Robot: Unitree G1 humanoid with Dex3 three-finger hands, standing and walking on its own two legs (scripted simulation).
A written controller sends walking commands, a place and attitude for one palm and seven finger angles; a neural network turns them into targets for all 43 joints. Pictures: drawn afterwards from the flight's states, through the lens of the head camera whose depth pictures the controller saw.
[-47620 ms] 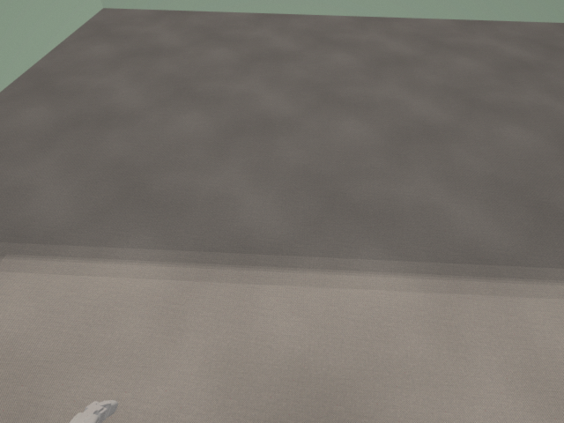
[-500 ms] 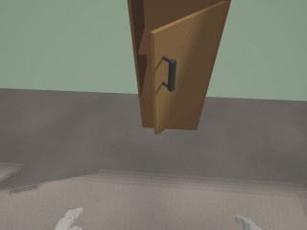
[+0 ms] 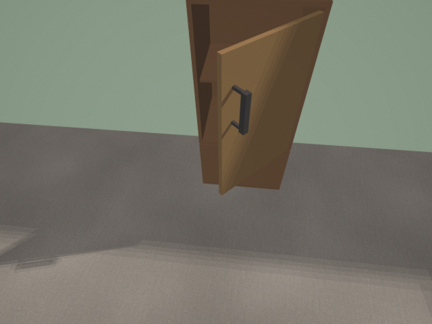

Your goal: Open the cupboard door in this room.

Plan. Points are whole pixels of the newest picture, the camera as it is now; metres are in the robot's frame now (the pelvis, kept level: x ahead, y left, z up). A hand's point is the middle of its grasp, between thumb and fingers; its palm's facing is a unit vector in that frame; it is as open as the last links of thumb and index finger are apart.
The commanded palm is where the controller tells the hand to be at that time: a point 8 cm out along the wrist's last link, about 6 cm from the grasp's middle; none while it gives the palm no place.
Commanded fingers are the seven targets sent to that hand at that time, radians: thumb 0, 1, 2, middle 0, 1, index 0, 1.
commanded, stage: let the arm hang, fingers relaxed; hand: left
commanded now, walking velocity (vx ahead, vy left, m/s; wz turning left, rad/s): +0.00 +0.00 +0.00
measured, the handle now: (239, 110) +0.66 -0.03 +0.01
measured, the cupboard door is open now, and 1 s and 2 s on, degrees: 46 46 46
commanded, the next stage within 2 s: look to check the result in 0.38 s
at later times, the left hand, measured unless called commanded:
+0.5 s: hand out of the picture +0.00 +0.16 -0.17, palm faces +0.04 -0.98 -0.18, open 7.3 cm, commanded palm none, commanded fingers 0.00 0.90 0.90 -0.20 -0.30 -0.20 -0.30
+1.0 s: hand out of the picture +0.03 +0.16 -0.17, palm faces +0.04 -0.98 -0.18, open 7.3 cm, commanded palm none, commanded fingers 0.00 0.90 0.90 -0.20 -0.30 -0.20 -0.30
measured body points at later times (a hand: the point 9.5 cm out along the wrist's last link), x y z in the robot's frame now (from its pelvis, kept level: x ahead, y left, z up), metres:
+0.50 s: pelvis +0.02 +0.00 +0.00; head +0.03 +0.00 +0.45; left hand +0.00 +0.21 -0.16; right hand +0.00 -0.21 -0.16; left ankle +0.04 +0.12 -0.74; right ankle +0.02 -0.11 -0.74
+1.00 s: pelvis +0.03 -0.01 +0.00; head +0.05 -0.01 +0.45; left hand +0.03 +0.21 -0.16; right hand +0.03 -0.22 -0.16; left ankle +0.04 +0.12 -0.74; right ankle +0.02 -0.11 -0.74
